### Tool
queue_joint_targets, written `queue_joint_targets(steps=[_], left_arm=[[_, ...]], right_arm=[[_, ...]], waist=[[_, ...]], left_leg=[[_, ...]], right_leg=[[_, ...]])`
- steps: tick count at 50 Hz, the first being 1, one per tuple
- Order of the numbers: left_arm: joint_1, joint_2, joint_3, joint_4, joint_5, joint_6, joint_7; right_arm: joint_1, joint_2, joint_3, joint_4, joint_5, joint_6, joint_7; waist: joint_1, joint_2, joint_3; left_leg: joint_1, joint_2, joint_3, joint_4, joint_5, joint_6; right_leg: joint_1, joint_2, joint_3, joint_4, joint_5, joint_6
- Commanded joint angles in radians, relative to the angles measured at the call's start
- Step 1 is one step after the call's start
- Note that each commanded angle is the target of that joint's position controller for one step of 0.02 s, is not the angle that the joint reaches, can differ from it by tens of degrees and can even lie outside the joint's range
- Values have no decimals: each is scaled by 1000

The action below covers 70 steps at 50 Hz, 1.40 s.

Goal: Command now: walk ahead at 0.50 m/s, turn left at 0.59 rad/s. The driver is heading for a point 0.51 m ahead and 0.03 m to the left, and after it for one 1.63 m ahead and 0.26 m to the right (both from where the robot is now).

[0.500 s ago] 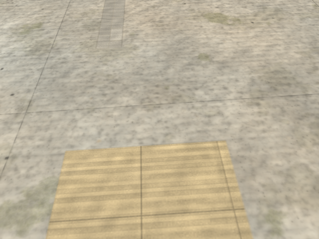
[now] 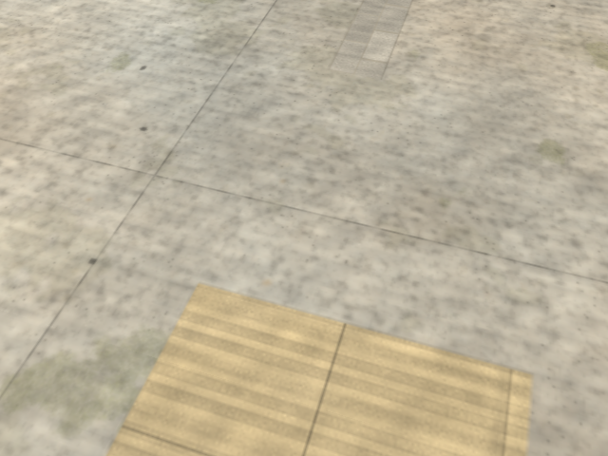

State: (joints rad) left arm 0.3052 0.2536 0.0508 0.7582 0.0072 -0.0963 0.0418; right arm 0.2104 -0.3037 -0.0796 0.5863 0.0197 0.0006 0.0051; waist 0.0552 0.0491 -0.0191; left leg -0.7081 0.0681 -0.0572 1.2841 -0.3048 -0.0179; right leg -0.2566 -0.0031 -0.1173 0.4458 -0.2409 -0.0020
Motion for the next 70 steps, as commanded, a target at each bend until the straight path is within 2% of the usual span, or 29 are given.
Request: queue_joint_targets(steps=[1,8,11,12,13,14,15,17,19,22,26,32,35,36,37,38,39,41,44,47,51,56,59,60,61,62,63,65,70], left_arm=[[-105,136,34,-55,-1,-24,-1],[-54,229,65,-22,-32,8,-29],[-46,210,62,-13,-36,25,-26],[-48,162,44,-45,-7,22,-20],[7,59,6,-113,13,-6,-28],[-95,119,15,-127,-19,-40,-37],[-159,136,18,-139,-44,-55,-42],[-131,122,13,-110,-14,-53,-35],[-99,122,17,-88,-14,-22,-43],[-122,88,5,-70,-12,13,-41],[-231,44,-11,-81,-9,9,-58],[-293,59,0,-127,-11,8,-93],[-101,134,41,-100,5,11,-100],[-7,200,64,-92,4,11,-89],[30,285,73,-108,18,13,-75],[39,247,60,-124,13,14,-76],[-15,199,55,-153,6,27,-70],[-88,138,36,-173,-17,54,-54],[-148,140,38,-192,0,73,-45],[-139,173,53,-193,0,78,-29],[-166,180,61,-215,-16,109,-8],[-147,169,64,-224,-11,135,-10],[-154,159,63,-230,-23,146,-12],[-130,129,54,-227,-28,151,-9],[-120,101,49,-252,-38,146,-10],[-136,170,71,-259,-19,128,-14],[-114,217,87,-235,-13,122,-22],[-72,185,84,-188,-17,144,-18],[-167,98,47,-233,-32,158,-23]], right_arm=[[-28,1,4,-80,1,-6,6],[-161,-16,2,-97,5,-16,67],[44,-88,-46,-37,-8,-17,50],[222,-182,-82,-8,-2,-19,29],[207,-301,-90,-29,7,-36,21],[247,-224,-71,-35,11,-50,20],[216,-179,-56,-27,-1,-64,17],[89,-88,-22,-32,-4,-66,22],[29,-44,-1,-27,-21,-72,24],[61,-69,-4,18,-22,-93,19],[99,-89,-10,68,-27,-97,-3],[94,-110,-17,115,-18,-82,-17],[36,-122,-25,95,0,-58,-40],[62,-103,-18,81,-18,-59,-46],[176,3,14,46,-66,-69,-39],[222,-32,26,56,-48,-81,-25],[147,-103,13,53,-25,-79,-18],[9,-85,17,16,-30,-58,-35],[15,-57,18,7,-33,-22,-45],[16,-34,22,24,-39,-19,-59],[-42,-30,17,25,-33,-5,-61],[-87,-31,8,19,-22,-23,-46],[-23,-44,-9,45,-14,-37,-34],[6,-90,-23,50,-28,-34,-32],[-15,-189,-44,42,-61,-23,-37],[-17,-158,-44,32,-88,-26,-34],[-70,-106,-30,8,-72,-29,-44],[-135,-53,-14,-4,-37,-23,-52],[-55,-77,-16,18,-41,1,-65]], waist=[[-42,-128,9],[8,-102,2],[-121,-75,-101],[-194,21,-157],[-97,268,-221],[-177,153,-298],[-170,109,-202],[-89,-16,-121],[-41,23,-90],[-40,-6,-39],[-91,11,2],[-115,49,9],[-13,52,-87],[18,-25,-156],[-50,-293,-276],[-28,-343,-475],[5,-217,-447],[-16,-51,-253],[-86,-111,-143],[-87,-126,-172],[-70,-154,-165],[-32,-212,-126],[-73,-213,-106],[-75,-137,-113],[-33,155,-79],[-54,245,-94],[-36,145,-95],[-21,57,-65],[-90,113,-48]], left_leg=[[-24,65,-37,-200,90,6],[103,10,95,-548,142,72],[441,-141,201,-690,123,152],[702,-21,-34,-712,142,221],[956,229,-626,-876,-54,423],[991,260,-765,-1006,-199,427],[928,248,-657,-994,-111,389],[697,185,-438,-974,98,317],[555,147,-333,-1013,214,300],[500,147,-214,-1049,361,291],[512,114,-54,-1070,391,226],[632,141,46,-943,648,167],[663,93,90,-667,872,99],[546,31,130,-430,686,44],[177,-129,136,-18,-116,-36],[43,-180,-50,201,-356,-60],[17,-112,-100,233,-283,-47],[-15,-54,-60,111,-171,-38],[112,-46,-32,-101,-133,-35],[146,-69,-27,-238,-96,-53],[170,-82,-46,-353,10,-55],[240,-103,-45,-548,-19,-31],[418,-102,-19,-829,82,10],[537,16,-104,-893,120,50],[591,233,-334,-943,286,182],[528,364,-490,-983,414,303],[512,339,-413,-955,419,298],[505,211,-226,-924,383,208],[601,170,-74,-937,407,216]], right_leg=[[34,-270,168,-212,310,-185],[164,-300,56,-164,290,-140],[143,-221,-70,193,629,-82],[-94,-160,-99,515,409,-25],[-523,30,10,861,-316,33],[-640,13,189,970,-303,13],[-702,-30,196,962,-216,-11],[-581,-105,189,820,-69,-22],[-473,-130,193,741,-24,-18],[-483,-130,180,633,68,2],[-451,-111,147,384,299,14],[-354,-34,108,159,288,-29],[-134,58,44,51,243,-85],[72,-4,142,49,546,-126],[424,-279,525,121,1019,-301],[574,-394,812,22,971,-450],[516,-328,700,19,789,-396],[264,-237,554,-28,571,-306],[-7,-163,492,-105,465,-263],[-40,-147,475,-95,504,-259],[-88,-108,517,-117,100,-210],[-60,-100,603,-106,-31,-193],[-89,-52,616,-47,-36,-151],[-177,-3,575,43,-153,-110],[-373,149,354,273,-318,-43],[-422,141,279,550,-377,11],[-412,95,287,696,-310,37],[-414,77,248,818,-200,66],[-436,31,157,682,-120,107]])
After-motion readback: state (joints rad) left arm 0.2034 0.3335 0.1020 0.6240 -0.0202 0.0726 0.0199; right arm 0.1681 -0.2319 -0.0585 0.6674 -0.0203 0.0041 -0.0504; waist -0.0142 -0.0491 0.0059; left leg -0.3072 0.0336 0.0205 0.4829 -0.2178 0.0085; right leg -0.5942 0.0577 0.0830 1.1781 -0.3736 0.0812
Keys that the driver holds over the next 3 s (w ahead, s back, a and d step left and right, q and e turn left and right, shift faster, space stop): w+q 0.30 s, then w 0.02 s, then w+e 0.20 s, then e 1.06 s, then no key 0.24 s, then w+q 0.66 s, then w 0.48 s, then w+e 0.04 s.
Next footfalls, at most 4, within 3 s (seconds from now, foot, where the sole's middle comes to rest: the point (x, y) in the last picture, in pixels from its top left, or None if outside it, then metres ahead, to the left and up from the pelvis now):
0.24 left None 0.24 0.15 -0.77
0.72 right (345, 417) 0.58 -0.02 -0.77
1.20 left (250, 419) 0.56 0.19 -0.77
1.62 right None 0.43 -0.05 -0.77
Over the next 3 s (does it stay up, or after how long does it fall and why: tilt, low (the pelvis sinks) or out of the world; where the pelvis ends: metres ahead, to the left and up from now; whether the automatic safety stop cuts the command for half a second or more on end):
stays up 0.91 -0.01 0.01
